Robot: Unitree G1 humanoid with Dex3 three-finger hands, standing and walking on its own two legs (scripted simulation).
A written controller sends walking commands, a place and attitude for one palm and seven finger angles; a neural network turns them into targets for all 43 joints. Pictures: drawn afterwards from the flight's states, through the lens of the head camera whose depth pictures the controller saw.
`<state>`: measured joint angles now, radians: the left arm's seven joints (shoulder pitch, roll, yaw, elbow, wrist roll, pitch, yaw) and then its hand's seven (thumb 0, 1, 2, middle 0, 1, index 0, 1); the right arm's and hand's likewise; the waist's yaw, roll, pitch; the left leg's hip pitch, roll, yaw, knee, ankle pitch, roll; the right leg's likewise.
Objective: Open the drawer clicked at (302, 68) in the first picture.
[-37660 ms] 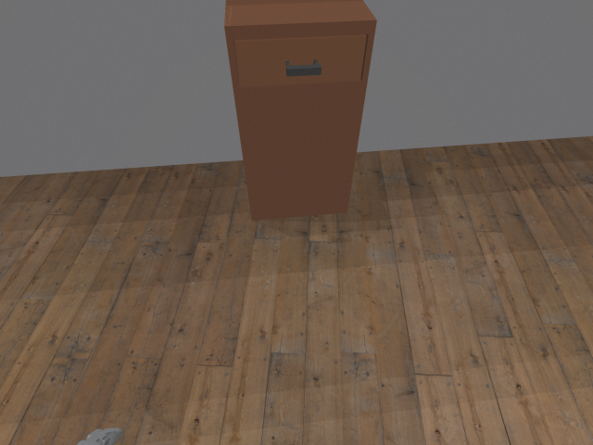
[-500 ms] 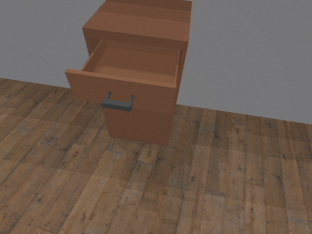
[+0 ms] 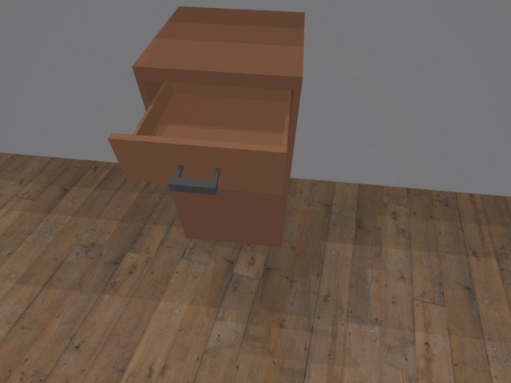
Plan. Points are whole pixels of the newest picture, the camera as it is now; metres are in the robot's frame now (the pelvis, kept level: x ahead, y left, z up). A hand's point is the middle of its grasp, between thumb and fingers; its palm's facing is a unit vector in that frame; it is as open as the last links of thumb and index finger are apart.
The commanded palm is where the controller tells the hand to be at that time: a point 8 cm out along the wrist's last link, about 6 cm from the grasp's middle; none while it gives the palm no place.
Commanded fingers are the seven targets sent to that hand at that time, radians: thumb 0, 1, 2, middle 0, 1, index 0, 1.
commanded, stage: let the arm hang, fingers relaxed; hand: left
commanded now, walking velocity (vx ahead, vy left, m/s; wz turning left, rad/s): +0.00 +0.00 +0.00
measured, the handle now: (196, 178) +0.54 +0.17 -0.04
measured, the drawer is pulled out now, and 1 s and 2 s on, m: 0.24 0.24 0.24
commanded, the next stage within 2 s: look to check the result in 0.26 s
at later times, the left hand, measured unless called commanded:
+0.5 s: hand out of the picture +0.01 +0.17 -0.18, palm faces +0.03 -0.99 -0.17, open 7.3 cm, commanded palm none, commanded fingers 0.00 0.90 0.90 -0.20 -0.30 -0.20 -0.30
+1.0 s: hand out of the picture +0.03 +0.18 -0.18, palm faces +0.03 -0.98 -0.18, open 7.3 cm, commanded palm none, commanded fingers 0.00 0.90 0.90 -0.20 -0.30 -0.20 -0.30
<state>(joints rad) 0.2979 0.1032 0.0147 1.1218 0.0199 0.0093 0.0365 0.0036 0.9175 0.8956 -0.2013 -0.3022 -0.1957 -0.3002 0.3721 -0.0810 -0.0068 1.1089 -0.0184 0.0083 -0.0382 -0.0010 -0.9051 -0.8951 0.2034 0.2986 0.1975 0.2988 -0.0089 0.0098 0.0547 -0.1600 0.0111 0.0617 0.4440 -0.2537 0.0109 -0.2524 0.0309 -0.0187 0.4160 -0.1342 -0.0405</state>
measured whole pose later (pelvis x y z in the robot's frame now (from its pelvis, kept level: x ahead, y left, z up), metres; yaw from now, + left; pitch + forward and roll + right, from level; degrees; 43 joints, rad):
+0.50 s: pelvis +0.02 +0.01 +0.00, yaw +0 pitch -2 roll +0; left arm 0.29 0.11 0.02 1.13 0.01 0.00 0.04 0.00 0.92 0.90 -0.20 -0.30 -0.20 -0.30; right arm 0.33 -0.09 -0.01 1.11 -0.01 0.00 -0.05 0.00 -0.91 -0.90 0.20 0.30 0.20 0.30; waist -0.01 0.00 0.07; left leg -0.12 0.01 0.07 0.43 -0.28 0.02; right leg -0.22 0.03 -0.01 0.41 -0.16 -0.03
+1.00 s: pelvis +0.03 +0.02 +0.00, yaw +0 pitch -2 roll +0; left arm 0.27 0.12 0.02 1.13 0.01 0.00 0.04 0.00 0.92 0.90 -0.20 -0.30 -0.20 -0.30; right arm 0.31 -0.10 -0.01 1.12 -0.01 -0.01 -0.05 0.00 -0.91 -0.90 0.20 0.30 0.20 0.30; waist -0.01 0.01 0.08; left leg -0.09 0.00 0.07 0.40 -0.29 0.03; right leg -0.20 0.02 -0.01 0.41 -0.18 -0.02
